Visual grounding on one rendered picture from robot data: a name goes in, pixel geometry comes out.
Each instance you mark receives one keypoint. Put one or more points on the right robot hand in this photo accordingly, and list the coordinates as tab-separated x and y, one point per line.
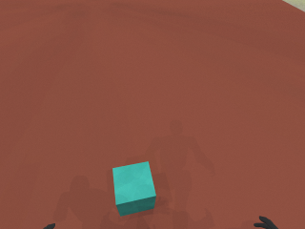
268	224

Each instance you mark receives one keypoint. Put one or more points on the carton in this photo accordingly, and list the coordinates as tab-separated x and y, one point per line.
133	188

